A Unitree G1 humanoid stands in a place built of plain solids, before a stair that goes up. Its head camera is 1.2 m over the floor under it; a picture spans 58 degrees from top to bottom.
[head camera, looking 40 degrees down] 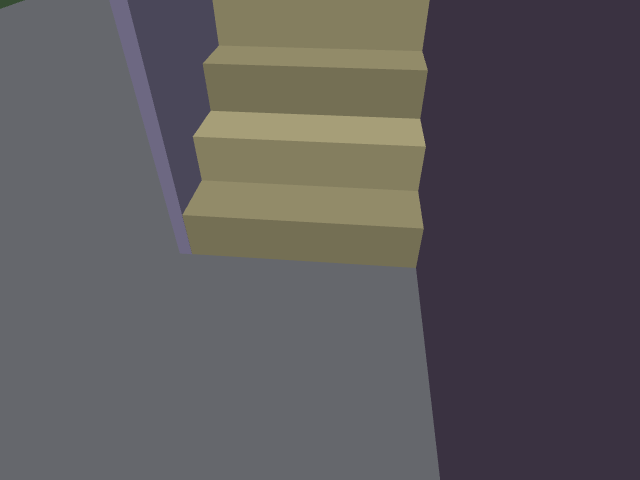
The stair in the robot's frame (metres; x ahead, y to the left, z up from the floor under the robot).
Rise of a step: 0.20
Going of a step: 0.25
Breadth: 0.92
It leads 5 degrees to the right of straight ahead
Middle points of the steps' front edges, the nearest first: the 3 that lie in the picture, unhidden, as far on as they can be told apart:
1.30 0.07 0.20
1.55 0.05 0.41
1.80 0.03 0.61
